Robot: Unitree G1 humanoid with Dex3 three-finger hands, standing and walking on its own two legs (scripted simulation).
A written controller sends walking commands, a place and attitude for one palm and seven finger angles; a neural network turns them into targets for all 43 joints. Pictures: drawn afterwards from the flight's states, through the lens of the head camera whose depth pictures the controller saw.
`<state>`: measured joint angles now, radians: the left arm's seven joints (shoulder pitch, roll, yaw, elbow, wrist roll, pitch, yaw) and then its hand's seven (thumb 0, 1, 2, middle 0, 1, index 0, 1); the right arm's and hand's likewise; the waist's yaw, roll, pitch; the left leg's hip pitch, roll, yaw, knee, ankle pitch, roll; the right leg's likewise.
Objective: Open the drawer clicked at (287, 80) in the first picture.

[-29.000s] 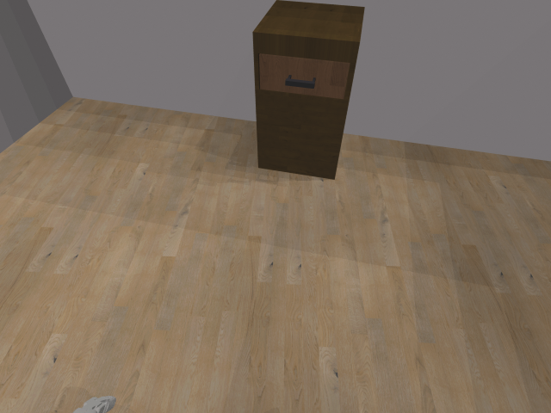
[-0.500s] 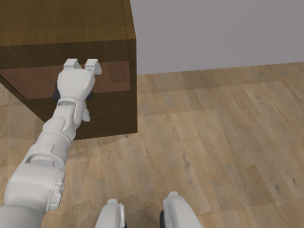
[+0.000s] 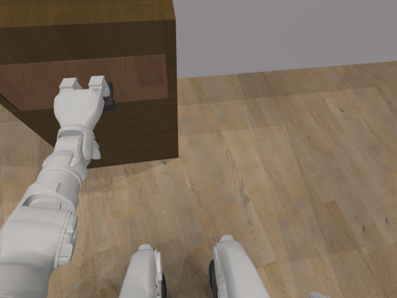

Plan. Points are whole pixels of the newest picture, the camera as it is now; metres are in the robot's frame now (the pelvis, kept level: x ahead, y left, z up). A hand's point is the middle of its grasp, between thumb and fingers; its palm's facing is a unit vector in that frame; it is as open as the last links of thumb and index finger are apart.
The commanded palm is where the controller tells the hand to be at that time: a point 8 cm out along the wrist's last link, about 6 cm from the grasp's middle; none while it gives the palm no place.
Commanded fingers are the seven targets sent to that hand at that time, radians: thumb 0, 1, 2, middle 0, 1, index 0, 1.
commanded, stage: lower the fingers behind the handle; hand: left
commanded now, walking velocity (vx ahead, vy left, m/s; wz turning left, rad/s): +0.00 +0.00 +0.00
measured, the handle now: (86, 97) +0.57 +0.23 -0.07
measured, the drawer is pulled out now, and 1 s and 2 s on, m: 0.00 0.00 0.00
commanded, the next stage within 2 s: lift the fingers back up to retry in 1.06 s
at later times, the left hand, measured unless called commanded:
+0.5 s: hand (86, 122) +0.49 +0.22 -0.05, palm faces -0.02 +0.01 -1.00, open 13.7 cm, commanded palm +0.47 +0.20 -0.03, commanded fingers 0.00 -0.50 0.30 -0.30 -1.20 -0.30 -1.20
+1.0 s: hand (87, 122) +0.49 +0.21 -0.05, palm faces -0.03 +0.03 -1.00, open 13.8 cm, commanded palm +0.47 +0.20 -0.04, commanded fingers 0.00 -0.50 0.30 -0.30 -1.20 -0.30 -1.20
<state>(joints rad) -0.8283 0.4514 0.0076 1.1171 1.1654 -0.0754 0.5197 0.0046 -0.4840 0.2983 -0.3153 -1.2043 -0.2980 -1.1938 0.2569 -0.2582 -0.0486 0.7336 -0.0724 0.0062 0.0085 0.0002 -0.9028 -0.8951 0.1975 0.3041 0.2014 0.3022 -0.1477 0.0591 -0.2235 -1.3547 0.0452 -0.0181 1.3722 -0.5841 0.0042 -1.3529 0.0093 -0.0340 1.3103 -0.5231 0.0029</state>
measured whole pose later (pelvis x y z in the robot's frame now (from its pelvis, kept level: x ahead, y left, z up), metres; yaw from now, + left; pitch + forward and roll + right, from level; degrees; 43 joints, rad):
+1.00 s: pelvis -0.04 -0.01 -0.04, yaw +0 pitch +33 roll -2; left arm -0.97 0.52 -0.04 1.13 1.12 0.04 0.42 0.01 -0.49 0.30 -0.31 -1.22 -0.27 -1.32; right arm 0.27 -0.25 0.00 0.73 -0.04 -0.03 0.00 0.00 -0.90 -0.90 0.20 0.30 0.20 0.30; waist -0.15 0.07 -0.21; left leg -1.54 0.04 -0.02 1.53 -0.57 0.00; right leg -1.54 0.00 -0.03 1.48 -0.51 0.00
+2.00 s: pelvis +0.02 +0.00 +0.04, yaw +1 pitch +28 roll -2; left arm -0.75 0.40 -0.03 1.09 1.13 -0.03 0.52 0.00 -0.49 0.30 -0.32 -1.20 -0.32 -1.20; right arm 0.27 -0.25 -0.06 0.76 -0.06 0.04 0.00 0.00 -0.90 -0.90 0.20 0.30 0.20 0.30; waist -0.12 0.06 -0.20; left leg -1.13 0.04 0.00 1.17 -0.53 0.00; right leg -1.14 0.01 -0.02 1.13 -0.48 0.00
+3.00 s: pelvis +0.00 +0.00 +0.03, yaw +0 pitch +29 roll -2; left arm -0.81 0.43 -0.01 1.12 1.13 0.04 0.53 0.01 -0.48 0.30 -0.32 -1.20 -0.32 -1.20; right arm 0.26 -0.25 -0.04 0.77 -0.06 0.04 0.01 0.00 -0.90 -0.90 0.20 0.30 0.20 0.30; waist -0.13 0.06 -0.19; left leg -1.19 0.04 0.00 1.21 -0.53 0.01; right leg -1.19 0.01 -0.01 1.16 -0.47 0.01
